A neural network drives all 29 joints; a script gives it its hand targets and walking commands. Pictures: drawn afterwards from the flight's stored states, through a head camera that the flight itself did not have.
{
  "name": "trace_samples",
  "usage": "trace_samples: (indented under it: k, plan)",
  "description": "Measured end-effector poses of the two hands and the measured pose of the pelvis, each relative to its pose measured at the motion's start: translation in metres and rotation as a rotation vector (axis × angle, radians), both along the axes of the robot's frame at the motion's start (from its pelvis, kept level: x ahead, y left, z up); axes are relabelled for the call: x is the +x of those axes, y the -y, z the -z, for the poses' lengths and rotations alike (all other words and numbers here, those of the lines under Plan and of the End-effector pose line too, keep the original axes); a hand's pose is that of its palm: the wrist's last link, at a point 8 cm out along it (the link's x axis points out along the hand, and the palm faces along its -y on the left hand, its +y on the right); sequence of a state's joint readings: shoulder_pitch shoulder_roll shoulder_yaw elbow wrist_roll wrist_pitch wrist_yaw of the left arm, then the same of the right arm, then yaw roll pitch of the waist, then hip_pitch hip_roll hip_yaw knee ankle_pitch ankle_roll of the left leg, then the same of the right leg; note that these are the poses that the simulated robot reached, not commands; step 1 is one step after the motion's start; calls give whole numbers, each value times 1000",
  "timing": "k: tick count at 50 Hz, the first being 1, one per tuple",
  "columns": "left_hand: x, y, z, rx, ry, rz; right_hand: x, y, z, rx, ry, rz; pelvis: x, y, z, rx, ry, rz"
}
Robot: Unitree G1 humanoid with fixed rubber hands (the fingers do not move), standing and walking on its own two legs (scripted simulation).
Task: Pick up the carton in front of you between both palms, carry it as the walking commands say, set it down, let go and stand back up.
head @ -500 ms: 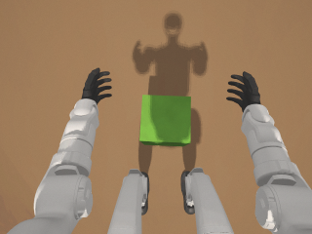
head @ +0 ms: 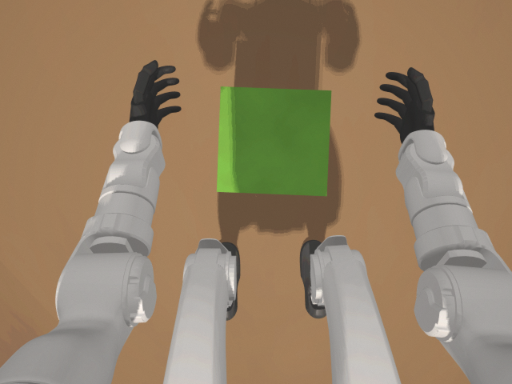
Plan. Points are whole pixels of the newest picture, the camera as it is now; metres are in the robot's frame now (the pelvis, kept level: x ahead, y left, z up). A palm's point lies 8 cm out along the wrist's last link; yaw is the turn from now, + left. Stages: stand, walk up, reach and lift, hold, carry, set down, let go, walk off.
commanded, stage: reach and lift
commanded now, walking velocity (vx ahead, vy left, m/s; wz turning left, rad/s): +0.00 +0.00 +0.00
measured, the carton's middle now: (271, 149) +0.45 +0.00 -0.41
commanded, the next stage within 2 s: none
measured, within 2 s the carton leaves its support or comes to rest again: leaves its support in 1.34 s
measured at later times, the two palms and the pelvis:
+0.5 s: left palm (182, 140) +0.47 +0.18 -0.34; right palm (364, 145) +0.45 -0.19 -0.34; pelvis -0.05 +0.00 -0.16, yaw +0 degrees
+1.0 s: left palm (195, 139) +0.47 +0.15 -0.34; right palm (355, 143) +0.46 -0.18 -0.34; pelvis -0.04 +0.00 -0.17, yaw +0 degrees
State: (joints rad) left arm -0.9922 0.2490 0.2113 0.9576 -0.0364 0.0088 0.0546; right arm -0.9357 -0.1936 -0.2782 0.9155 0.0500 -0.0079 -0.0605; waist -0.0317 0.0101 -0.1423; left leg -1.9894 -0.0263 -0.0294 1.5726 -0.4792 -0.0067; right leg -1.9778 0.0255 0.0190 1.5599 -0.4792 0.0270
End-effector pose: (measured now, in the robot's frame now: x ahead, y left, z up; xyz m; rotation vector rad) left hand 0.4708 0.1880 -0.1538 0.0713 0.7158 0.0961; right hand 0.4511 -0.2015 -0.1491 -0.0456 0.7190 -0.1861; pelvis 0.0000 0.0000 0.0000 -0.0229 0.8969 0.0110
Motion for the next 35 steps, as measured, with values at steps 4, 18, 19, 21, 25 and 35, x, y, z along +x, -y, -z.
trace_samples:
  k: [4,18,19,21,25,35]
  plan:
    - [-6,-1,46,2,10,-2,-4,2,46,0,9,1,-8,0,38,-1,9,4]
    - [-4,3,141,-5,-6,-13,-2,-5,144,15,-8,6,-40,3,132,4,152,5]
    - [-4,4,148,-6,-12,-13,-2,-6,151,15,-14,5,-42,3,136,4,160,5]
    - [-4,5,162,-6,-25,-14,-2,-7,165,15,-26,4,-44,3,144,4,173,6]
    - [-3,7,189,-4,-35,-14,-1,-8,191,15,-40,2,-46,3,159,5,196,8]
    - [0,10,197,-1,-9,-2,8,-6,203,15,-19,-23,-38,4,173,12,224,4]
